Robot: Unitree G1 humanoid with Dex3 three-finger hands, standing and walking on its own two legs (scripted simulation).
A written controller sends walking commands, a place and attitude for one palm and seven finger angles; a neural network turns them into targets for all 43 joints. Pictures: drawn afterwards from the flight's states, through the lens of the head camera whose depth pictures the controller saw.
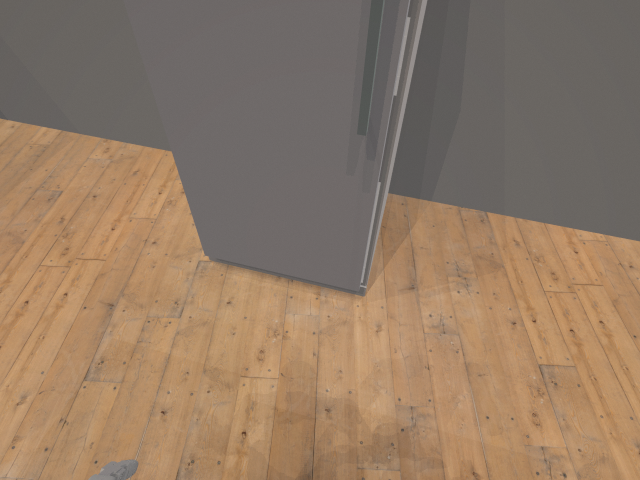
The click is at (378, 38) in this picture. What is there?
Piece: fridge door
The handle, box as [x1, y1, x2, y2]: [357, 0, 384, 135]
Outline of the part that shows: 384,0 371,0 357,129 358,134 365,135 367,131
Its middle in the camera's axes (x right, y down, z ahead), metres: +0.10 -0.41 +0.67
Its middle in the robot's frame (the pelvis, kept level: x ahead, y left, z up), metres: +0.81 -0.05 +0.25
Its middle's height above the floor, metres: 1.02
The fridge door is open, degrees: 0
